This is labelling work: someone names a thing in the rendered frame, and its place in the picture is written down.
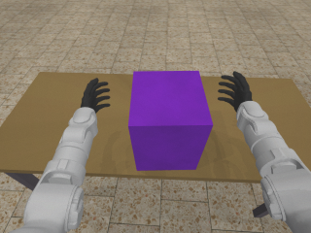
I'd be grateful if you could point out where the robot left upper arm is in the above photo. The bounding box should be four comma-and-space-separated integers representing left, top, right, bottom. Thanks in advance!
8, 183, 84, 233

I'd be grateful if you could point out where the left robot hand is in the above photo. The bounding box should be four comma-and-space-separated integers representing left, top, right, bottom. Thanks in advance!
81, 78, 111, 113

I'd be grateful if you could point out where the robot right upper arm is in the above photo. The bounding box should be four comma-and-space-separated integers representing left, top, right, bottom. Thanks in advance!
260, 168, 311, 233

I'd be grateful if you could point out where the robot left forearm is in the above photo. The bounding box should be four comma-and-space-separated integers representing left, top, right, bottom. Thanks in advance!
23, 107, 98, 224

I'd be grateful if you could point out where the robot right forearm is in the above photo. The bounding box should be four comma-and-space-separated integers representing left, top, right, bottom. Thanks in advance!
236, 101, 311, 179

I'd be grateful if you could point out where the right robot hand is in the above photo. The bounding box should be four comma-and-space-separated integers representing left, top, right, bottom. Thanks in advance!
218, 71, 253, 112

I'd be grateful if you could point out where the carton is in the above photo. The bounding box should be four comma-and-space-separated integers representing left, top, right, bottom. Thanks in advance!
128, 71, 213, 171

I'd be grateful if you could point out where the table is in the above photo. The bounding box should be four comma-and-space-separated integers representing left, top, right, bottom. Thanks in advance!
0, 72, 311, 218

